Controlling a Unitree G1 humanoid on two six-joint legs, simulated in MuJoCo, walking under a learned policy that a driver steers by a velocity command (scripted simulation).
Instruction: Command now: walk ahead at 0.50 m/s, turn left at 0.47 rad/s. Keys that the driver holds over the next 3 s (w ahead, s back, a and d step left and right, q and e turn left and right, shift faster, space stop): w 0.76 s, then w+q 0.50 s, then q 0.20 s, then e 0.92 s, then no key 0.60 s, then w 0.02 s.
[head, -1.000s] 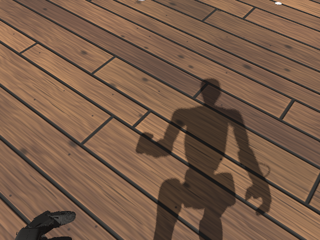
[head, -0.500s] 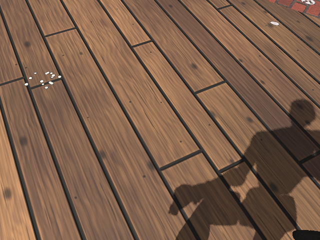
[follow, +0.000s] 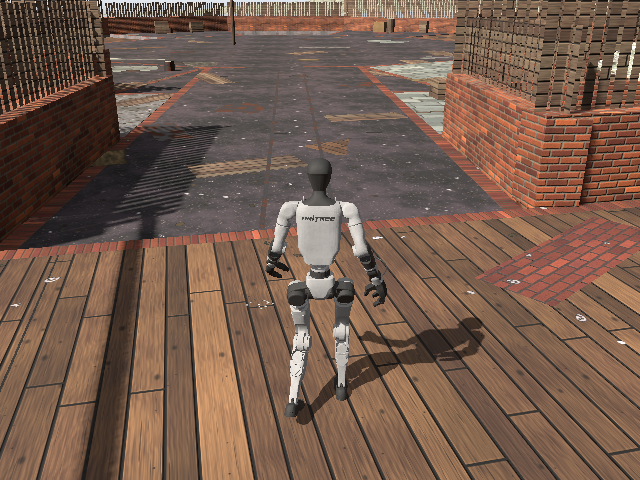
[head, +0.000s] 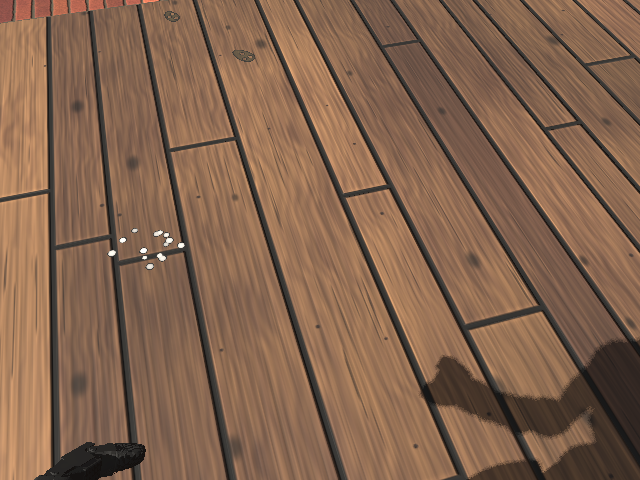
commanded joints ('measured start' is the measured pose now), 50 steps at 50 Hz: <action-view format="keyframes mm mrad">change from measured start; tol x32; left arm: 1 189 117 41 -8 2 12 6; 22 368 49 -13 89 -6 37 24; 42 -139 81 -4 -34 -14 21 -19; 50 289 158 39 69 -5 28 9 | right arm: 1 -55 -142 -25 -96 -7 -20 -3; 17 -387 -46 14 -188 -11 -56 57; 22 68 -284 -70 -77 -41 -41 32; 50 21 -136 -17 34 19 -62 12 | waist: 1 126 -77 -88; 22 -41 208 -341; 41 -21 18 62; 50 177 -189 -239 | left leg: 1 -508 107 33 276 119 -28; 18 -262 123 196 -479 428 12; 21 308 179 125 -506 440 108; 22 625 440 -350 -582 260 264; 37 87 259 106 -895 524 175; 46 209 263 50 -546 801 102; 50 -532 106 44 280 3 -12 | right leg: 1 518 -362 505 -272 -222 -165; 20 388 -252 7 -87 561 -90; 24 -358 -93 93 737 -355 4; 43 -162 -108 49 -50 167 11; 46 181 -63 0 -92 110 -41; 48 863 -449 549 -94 -63 -242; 50 711 -436 558 -240 -255 -196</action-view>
